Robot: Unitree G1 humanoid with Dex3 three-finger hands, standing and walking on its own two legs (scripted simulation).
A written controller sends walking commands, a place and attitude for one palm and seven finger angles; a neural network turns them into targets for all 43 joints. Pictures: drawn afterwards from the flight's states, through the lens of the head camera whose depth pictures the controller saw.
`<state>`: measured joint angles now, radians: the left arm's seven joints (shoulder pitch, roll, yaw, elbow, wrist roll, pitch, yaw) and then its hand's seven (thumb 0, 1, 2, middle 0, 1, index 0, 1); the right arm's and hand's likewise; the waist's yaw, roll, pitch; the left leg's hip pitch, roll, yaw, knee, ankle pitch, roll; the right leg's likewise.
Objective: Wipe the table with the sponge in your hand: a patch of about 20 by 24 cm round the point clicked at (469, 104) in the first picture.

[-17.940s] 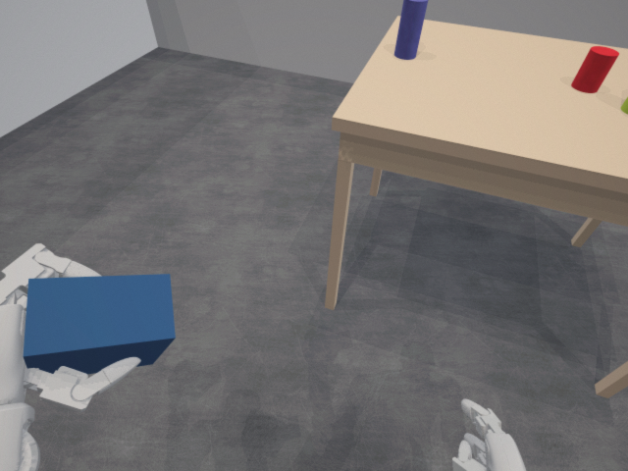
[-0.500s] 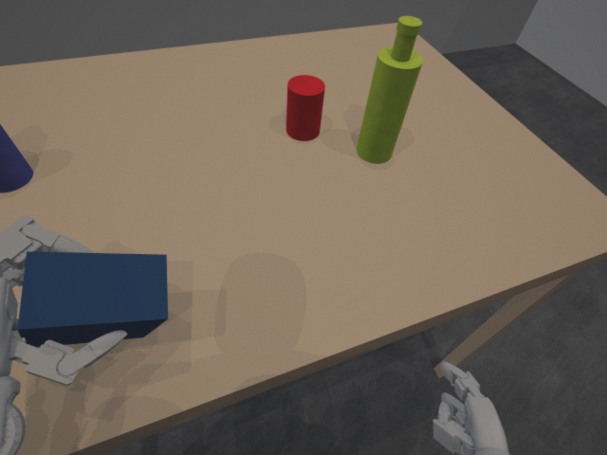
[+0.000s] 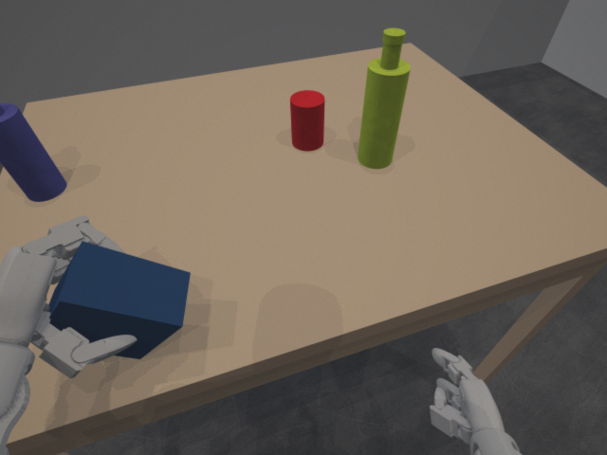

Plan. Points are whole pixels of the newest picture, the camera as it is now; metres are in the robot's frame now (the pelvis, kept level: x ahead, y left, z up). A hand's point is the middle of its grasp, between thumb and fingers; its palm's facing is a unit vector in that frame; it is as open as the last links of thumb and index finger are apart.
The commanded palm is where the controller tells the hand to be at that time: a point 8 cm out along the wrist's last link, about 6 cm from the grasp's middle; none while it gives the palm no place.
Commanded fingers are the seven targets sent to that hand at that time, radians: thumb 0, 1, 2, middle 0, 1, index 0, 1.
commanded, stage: turn the palm down, sponge in hand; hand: left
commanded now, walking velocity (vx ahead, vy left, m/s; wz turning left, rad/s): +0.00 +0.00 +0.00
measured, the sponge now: (130, 310) +0.23 +0.22 +0.13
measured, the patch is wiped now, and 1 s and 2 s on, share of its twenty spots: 0.00 0.00 0.00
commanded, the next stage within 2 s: move the sponge above the wiping area in 1.86 s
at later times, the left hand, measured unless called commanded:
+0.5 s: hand (115, 256) +0.24 +0.21 +0.21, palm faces +0.31 -0.49 -0.82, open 10.3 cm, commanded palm +0.20 +0.26 +0.24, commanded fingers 0.00 0.10 1.30 -1.20 -1.60 -1.20 -1.60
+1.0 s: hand (41, 220) +0.25 +0.27 +0.24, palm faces +0.40 -0.22 -0.89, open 10.3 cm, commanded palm +0.20 +0.27 +0.28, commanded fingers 0.00 0.10 1.30 -1.20 -1.60 -1.20 -1.60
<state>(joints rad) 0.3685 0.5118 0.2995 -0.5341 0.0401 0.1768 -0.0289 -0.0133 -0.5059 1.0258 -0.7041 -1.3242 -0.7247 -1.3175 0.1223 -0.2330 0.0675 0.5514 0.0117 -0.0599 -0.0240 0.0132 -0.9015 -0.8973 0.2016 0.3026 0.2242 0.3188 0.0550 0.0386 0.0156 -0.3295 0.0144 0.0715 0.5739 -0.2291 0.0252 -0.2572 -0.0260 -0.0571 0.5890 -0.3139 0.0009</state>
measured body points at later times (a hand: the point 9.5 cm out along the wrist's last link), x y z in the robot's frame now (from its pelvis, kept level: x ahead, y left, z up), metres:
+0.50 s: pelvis +0.01 -0.06 -0.01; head -0.01 -0.10 +0.44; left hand +0.22 +0.23 +0.25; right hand +0.22 -0.29 -0.09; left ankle +0.05 +0.10 -0.73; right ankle +0.00 -0.12 -0.73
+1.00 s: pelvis +0.01 -0.02 +0.00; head -0.02 -0.06 +0.45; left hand +0.22 +0.28 +0.28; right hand +0.25 -0.24 -0.07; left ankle +0.05 +0.10 -0.73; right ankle +0.00 -0.12 -0.73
